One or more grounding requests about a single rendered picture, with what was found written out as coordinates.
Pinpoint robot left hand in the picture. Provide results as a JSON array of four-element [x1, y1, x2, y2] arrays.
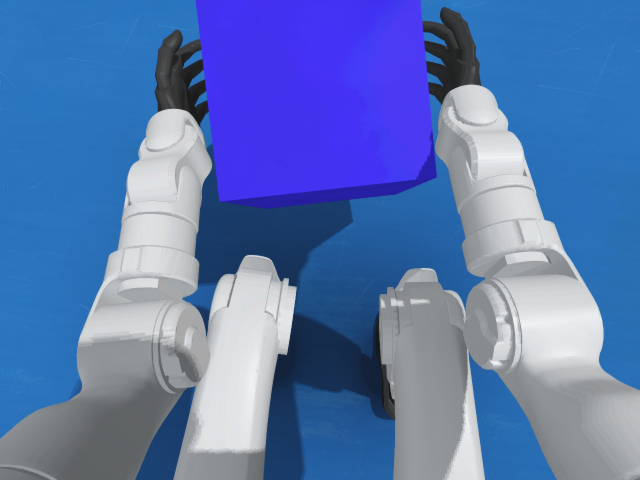
[[155, 30, 209, 127]]

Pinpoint robot right hand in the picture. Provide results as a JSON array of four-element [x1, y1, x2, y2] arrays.
[[422, 7, 481, 105]]

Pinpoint carton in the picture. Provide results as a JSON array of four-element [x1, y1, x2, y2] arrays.
[[196, 0, 437, 209]]

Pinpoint left robot forearm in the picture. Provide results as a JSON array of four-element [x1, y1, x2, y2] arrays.
[[77, 109, 212, 379]]

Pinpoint robot left upper arm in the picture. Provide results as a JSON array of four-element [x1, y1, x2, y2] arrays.
[[0, 298, 210, 480]]

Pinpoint right robot forearm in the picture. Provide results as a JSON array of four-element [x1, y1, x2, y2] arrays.
[[435, 85, 604, 352]]

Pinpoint robot right upper arm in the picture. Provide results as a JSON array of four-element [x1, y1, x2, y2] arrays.
[[463, 274, 640, 480]]

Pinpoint robot left thigh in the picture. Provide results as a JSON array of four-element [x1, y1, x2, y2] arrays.
[[173, 267, 297, 480]]

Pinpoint right robot foot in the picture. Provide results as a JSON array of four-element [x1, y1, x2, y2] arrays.
[[376, 317, 395, 420]]

